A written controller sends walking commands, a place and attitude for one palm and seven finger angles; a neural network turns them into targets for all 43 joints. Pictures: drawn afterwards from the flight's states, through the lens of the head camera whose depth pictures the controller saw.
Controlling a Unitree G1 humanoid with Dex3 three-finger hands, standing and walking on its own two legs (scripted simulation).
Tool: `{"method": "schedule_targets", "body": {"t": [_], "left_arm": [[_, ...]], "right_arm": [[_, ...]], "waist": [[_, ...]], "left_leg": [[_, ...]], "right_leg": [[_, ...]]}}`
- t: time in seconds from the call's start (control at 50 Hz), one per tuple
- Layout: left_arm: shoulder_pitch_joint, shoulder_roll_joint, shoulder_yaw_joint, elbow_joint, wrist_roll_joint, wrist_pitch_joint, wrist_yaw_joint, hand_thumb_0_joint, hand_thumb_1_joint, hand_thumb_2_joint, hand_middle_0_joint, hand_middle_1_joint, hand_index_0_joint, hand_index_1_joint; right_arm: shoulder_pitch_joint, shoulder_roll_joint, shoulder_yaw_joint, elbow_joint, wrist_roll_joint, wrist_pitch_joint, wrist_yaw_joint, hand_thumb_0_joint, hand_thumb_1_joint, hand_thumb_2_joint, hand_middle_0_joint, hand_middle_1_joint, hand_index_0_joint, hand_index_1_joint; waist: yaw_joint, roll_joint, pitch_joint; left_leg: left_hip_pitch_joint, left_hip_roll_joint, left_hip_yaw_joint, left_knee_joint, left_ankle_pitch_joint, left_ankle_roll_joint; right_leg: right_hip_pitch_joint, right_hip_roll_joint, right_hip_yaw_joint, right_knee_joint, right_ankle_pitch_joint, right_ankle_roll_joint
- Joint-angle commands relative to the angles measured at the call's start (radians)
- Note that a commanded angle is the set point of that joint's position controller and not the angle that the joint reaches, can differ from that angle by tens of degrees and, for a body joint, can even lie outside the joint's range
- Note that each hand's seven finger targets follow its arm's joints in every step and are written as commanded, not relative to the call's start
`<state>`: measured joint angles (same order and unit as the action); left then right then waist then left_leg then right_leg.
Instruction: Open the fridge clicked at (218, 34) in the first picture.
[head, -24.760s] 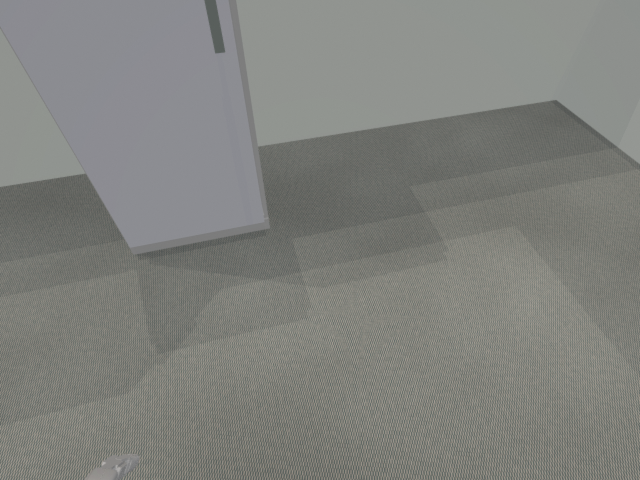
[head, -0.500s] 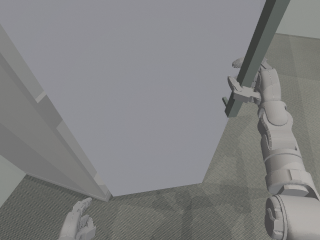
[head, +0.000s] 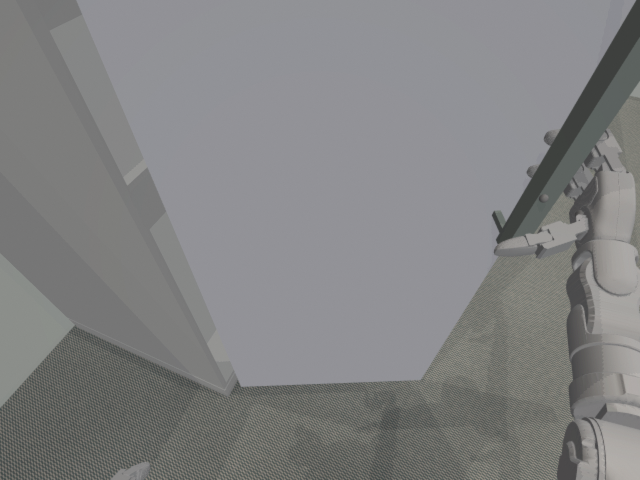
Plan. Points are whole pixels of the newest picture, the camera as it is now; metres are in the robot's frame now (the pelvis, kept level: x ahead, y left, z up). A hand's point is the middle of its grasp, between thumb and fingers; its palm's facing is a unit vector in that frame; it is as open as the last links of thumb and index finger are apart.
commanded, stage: slip the hand off the handle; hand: right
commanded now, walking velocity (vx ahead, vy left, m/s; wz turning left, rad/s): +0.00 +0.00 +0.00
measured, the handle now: (555, 143) +0.47 -0.20 +0.21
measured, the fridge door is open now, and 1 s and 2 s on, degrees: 65 65 65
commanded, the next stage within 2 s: draw the hand back to the body in 1.38 s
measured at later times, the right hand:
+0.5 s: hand (605, 206) +0.42 -0.27 +0.16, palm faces +0.16 +0.98 -0.12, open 14.7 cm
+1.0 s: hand (638, 248) +0.37 -0.29 +0.15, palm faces +0.17 +0.98 -0.12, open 14.7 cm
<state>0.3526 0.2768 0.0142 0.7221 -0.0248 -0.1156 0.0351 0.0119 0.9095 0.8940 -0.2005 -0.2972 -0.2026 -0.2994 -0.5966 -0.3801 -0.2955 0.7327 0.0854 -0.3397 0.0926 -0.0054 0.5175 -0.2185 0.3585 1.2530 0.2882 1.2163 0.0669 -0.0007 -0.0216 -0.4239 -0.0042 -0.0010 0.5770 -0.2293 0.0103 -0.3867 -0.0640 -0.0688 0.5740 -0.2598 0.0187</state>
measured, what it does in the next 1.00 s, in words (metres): stands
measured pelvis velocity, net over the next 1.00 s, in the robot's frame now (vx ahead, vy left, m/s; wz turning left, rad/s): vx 0.02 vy -0.03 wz -0.03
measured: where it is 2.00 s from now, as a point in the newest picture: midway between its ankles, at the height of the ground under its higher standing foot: outside the picture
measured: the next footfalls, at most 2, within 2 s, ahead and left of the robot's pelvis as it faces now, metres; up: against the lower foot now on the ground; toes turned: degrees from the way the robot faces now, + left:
none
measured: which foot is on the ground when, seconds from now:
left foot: down 0.00-1.00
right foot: down 0.00-1.00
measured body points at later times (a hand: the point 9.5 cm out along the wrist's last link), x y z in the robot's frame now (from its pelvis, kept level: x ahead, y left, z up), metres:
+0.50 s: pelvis +0.03 -0.03 +0.00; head +0.05 -0.04 +0.45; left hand +0.16 +0.22 -0.10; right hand +0.41 -0.32 +0.17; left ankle +0.04 +0.11 -0.73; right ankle +0.02 -0.14 -0.73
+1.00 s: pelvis +0.02 -0.03 -0.01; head +0.04 -0.03 +0.44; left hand +0.14 +0.23 -0.10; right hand +0.36 -0.35 +0.16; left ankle +0.04 +0.11 -0.73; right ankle +0.02 -0.14 -0.73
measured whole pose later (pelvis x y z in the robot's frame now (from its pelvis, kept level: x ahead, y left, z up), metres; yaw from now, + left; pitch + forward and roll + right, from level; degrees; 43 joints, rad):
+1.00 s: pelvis +0.02 -0.03 -0.01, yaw -2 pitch +5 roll +1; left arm 0.33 0.26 -0.02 0.63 -0.03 -0.09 0.07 0.01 0.91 0.89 -0.20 -0.30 -0.20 -0.30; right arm -0.33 -0.41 -0.39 0.44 0.18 -0.24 0.26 -0.01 0.55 -0.20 0.25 1.15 0.25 1.15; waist 0.01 -0.01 -0.08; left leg -0.42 0.02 0.02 0.62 -0.29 -0.03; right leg -0.42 -0.04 -0.05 0.68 -0.35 -0.01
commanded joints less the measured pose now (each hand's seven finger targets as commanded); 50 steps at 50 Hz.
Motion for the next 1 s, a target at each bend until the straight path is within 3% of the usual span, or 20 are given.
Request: {"method": "schedule_targets", "body": {"t": [0.0, 0.02, 0.06, 0.08, 0.12, 0.18, 0.22, 0.26, 0.32, 0.36, 0.5, 0.6, 0.64, 0.66, 0.7, 0.74, 0.76, 0.8, 0.82, 0.98], "left_arm": [[-0.063, 0.132, 0.048, -0.158, -0.003, -0.052, 0.005, 0.0, 0.9, 0.9, -0.2, -0.3, -0.2, -0.3], [-0.063, 0.135, 0.048, -0.159, 0.0, -0.048, 0.007, 0.0, 0.9, 0.9, -0.2, -0.3, -0.2, -0.3], [-0.069, 0.124, 0.044, -0.163, -0.006, -0.05, 0.006, 0.0, 0.9, 0.9, -0.2, -0.3, -0.2, -0.3], [-0.048, 0.139, 0.046, -0.128, -0.005, -0.041, 0.017, 0.0, 0.9, 0.9, -0.2, -0.3, -0.2, -0.3], [-0.054, 0.135, 0.042, -0.142, 0.0, -0.033, 0.02, 0.0, 0.9, 0.9, -0.2, -0.3, -0.2, -0.3], [-0.065, 0.121, 0.036, -0.154, -0.004, -0.038, 0.023, 0.0, 0.9, 0.9, -0.2, -0.3, -0.2, -0.3], [-0.053, 0.125, 0.036, -0.145, -0.002, -0.036, 0.028, 0.0, 0.9, 0.9, -0.2, -0.3, -0.2, -0.3], [-0.053, 0.126, 0.032, -0.15, -0.007, -0.033, 0.027, 0.0, 0.9, 0.9, -0.2, -0.3, -0.2, -0.3], [-0.048, 0.13, 0.032, -0.159, -0.005, -0.028, 0.028, 0.0, 0.9, 0.9, -0.2, -0.3, -0.2, -0.3], [-0.038, 0.128, 0.031, -0.161, -0.007, -0.026, 0.025, 0.0, 0.9, 0.9, -0.2, -0.3, -0.2, -0.3], [-0.03, 0.134, 0.028, -0.176, -0.003, -0.011, 0.029, 0.0, 0.9, 0.9, -0.2, -0.3, -0.2, -0.3], [-0.014, 0.139, 0.033, -0.178, 0.001, -0.008, 0.034, 0.0, 0.9, 0.9, -0.2, -0.3, -0.2, -0.3], [-0.006, 0.139, 0.032, -0.172, 0.001, -0.005, 0.037, 0.0, 0.9, 0.9, -0.2, -0.3, -0.2, -0.3], [0.001, 0.147, 0.033, -0.172, 0.001, -0.004, 0.039, 0.0, 0.9, 0.9, -0.2, -0.3, -0.2, -0.3], [-0.012, 0.139, 0.035, -0.195, -0.003, -0.008, 0.034, 0.0, 0.9, 0.9, -0.2, -0.3, -0.2, -0.3], [-0.015, 0.135, 0.036, -0.2, -0.006, -0.009, 0.032, 0.0, 0.9, 0.9, -0.2, -0.3, -0.2, -0.3], [-0.019, 0.14, 0.034, -0.211, -0.006, -0.01, 0.029, 0.0, 0.9, 0.9, -0.2, -0.3, -0.2, -0.3], [-0.03, 0.144, 0.036, -0.215, -0.009, -0.009, 0.033, 0.0, 0.9, 0.9, -0.2, -0.3, -0.2, -0.3], [-0.043, 0.143, 0.032, -0.222, -0.008, -0.011, 0.035, 0.0, 0.9, 0.9, -0.2, -0.3, -0.2, -0.3], [-0.097, 0.126, 0.018, -0.228, -0.011, -0.041, 0.048, 0.0, 0.9, 0.9, -0.2, -0.3, -0.2, -0.3]], "right_arm": [[-0.342, -0.232, -0.065, -0.352, 0.039, -0.053, -0.012, 0.0, 0.55, -0.2, 0.25, 1.15, 0.25, 1.15], [-0.308, -0.243, -0.074, -0.357, 0.034, -0.041, -0.016, 0.0, 0.55, -0.2, 0.25, 1.15, 0.25, 1.15], [-0.332, -0.159, 0.005, -0.394, 0.029, -0.019, -0.014, 0.0, 0.55, -0.2, 0.25, 1.15, 0.25, 1.15], [-0.35, -0.283, -0.087, -0.277, 0.009, -0.005, -0.023, 0.0, 0.55, -0.2, 0.25, 1.15, 0.25, 1.15], [-0.392, -0.277, -0.077, -0.335, 0.004, -0.009, -0.018, 0.0, 0.55, -0.2, 0.25, 1.15, 0.25, 1.15], [-0.403, -0.21, -0.027, -0.362, 0.028, -0.025, 0.019, 0.0, 0.55, -0.2, 0.25, 1.15, 0.25, 1.15], [-0.395, -0.236, -0.048, -0.32, 0.03, -0.027, 0.034, 0.0, 0.55, -0.2, 0.25, 1.15, 0.25, 1.15], [-0.398, -0.21, -0.018, -0.285, 0.034, -0.02, 0.056, 0.0, 0.55, -0.2, 0.25, 1.15, 0.25, 1.15], [-0.397, -0.222, -0.025, -0.293, 0.035, -0.011, 0.074, 0.0, 0.55, -0.2, 0.25, 1.15, 0.25, 1.15], [-0.384, -0.21, -0.023, -0.281, 0.046, 0.0, 0.087, 0.0, 0.55, -0.2, 0.25, 1.15, 0.25, 1.15], [-0.365, -0.289, -0.097, -0.292, 0.053, 0.006, 0.112, 0.0, 0.55, -0.2, 0.25, 1.15, 0.25, 1.15], [-0.348, -0.343, -0.145, -0.319, 0.061, -0.008, 0.14, 0.0, 0.55, -0.2, 0.25, 1.15, 0.25, 1.15], [-0.333, -0.338, -0.14, -0.291, 0.072, -0.004, 0.156, 0.0, 0.55, -0.2, 0.25, 1.15, 0.25, 1.15], [-0.332, -0.379, -0.18, -0.284, 0.078, -0.003, 0.164, 0.0, 0.55, -0.2, 0.25, 1.15, 0.25, 1.15], [-0.26, -0.303, -0.127, -0.336, 0.094, 0.001, 0.19, 0.0, 0.55, -0.2, 0.25, 1.15, 0.25, 1.15], [-0.184, -0.288, -0.122, -0.363, 0.107, 0.009, 0.196, 0.0, 0.55, -0.2, 0.25, 1.15, 0.25, 1.15], [-0.178, -0.286, -0.124, -0.388, 0.115, 0.018, 0.199, 0.0, 0.55, -0.2, 0.25, 1.15, 0.25, 1.15], [-0.136, -0.321, -0.17, -0.401, 0.125, 0.033, 0.192, 0.0, 0.55, -0.2, 0.25, 1.15, 0.25, 1.15], [-0.13, -0.326, -0.174, -0.437, 0.129, 0.032, 0.186, 0.0, 0.55, -0.2, 0.25, 1.15, 0.25, 1.15], [-0.068, -0.287, -0.143, -0.551, 0.125, 0.038, 0.155, 0.0, 0.55, -0.2, 0.25, 1.15, 0.25, 1.15]], "waist": [[-0.057, 0.027, -0.353], [-0.06, 0.018, -0.338], [-0.036, 0.007, -0.315], [-0.023, 0.029, -0.252], [-0.03, 0.006, -0.296], [-0.027, -0.04, -0.362], [-0.022, -0.023, -0.336], [-0.017, -0.016, -0.321], [-0.027, -0.082, -0.348], [-0.028, -0.058, -0.357], [-0.04, -0.044, -0.342], [-0.045, -0.099, -0.385], [-0.039, -0.073, -0.365], [-0.041, -0.054, -0.364], [-0.055, -0.108, -0.387], [-0.06, -0.092, -0.367], [-0.063, -0.101, -0.363], [-0.066, -0.049, -0.322], [-0.076, -0.076, -0.321], [-0.068, -0.076, -0.264]], "left_leg": [[0.223, 0.008, -0.021, -0.076, 0.193, 0.005], [0.217, 0.007, -0.014, -0.071, 0.206, 0.005], [0.172, 0.002, -0.003, -0.072, 0.201, 0.002], [0.129, 0.003, -0.003, -0.078, 0.159, -0.001], [0.148, 0.005, -0.007, -0.069, 0.17, 0.001], [0.152, 0.0, 0.001, -0.048, 0.212, 0.008], [0.128, -0.004, 0.01, -0.04, 0.225, 0.009], [0.102, -0.003, 0.017, -0.035, 0.206, 0.008], [0.088, -0.006, 0.022, -0.018, 0.224, 0.018], [0.081, -0.007, 0.028, -0.011, 0.241, 0.016], [0.083, -0.011, 0.034, 0.002, 0.237, 0.019], [0.073, -0.018, 0.032, 0.011, 0.228, 0.021], [0.073, -0.019, 0.033, 0.009, 0.228, 0.018], [0.074, -0.021, 0.034, 0.01, 0.226, 0.018], [0.075, -0.02, 0.036, 0.012, 0.221, 0.02], [0.078, -0.024, 0.041, 0.011, 0.223, 0.019], [0.072, -0.023, 0.04, 0.01, 0.215, 0.019], [0.077, -0.025, 0.044, 0.002, 0.181, 0.018], [0.092, -0.023, 0.04, -0.001, 0.176, 0.02], [0.074, -0.021, 0.038, -0.018, 0.081, 0.017]], "right_leg": [[0.079, 0.063, -0.003, -0.059, 0.125, -0.053], [0.079, 0.062, -0.001, -0.058, 0.138, -0.055], [0.104, 0.06, 0.001, -0.056, 0.14, -0.051], [0.069, 0.054, 0.006, -0.047, 0.105, -0.049], [0.08, 0.061, 0.011, -0.044, 0.116, -0.053], [0.13, 0.062, 0.017, -0.028, 0.164, -0.046], [0.13, 0.055, 0.03, -0.017, 0.19, -0.046], [0.121, 0.054, 0.038, -0.015, 0.179, -0.041], [0.153, 0.053, 0.052, -0.004, 0.243, -0.035], [0.163, 0.048, 0.061, 0.004, 0.279, -0.028], [0.126, 0.043, 0.072, 0.005, 0.296, -0.02], [0.154, 0.04, 0.074, 0.016, 0.32, -0.014], [0.132, 0.04, 0.072, 0.022, 0.311, -0.019], [0.123, 0.039, 0.076, 0.017, 0.299, -0.018], [0.15, 0.039, 0.073, 0.016, 0.32, -0.013], [0.147, 0.035, 0.077, 0.02, 0.347, -0.014], [0.142, 0.038, 0.078, 0.014, 0.32, -0.013], [0.1, 0.039, 0.076, 0.0, 0.243, -0.018], [0.093, 0.046, 0.071, -0.003, 0.227, -0.022], [0.085, 0.046, 0.074, -0.018, 0.106, -0.03]]}}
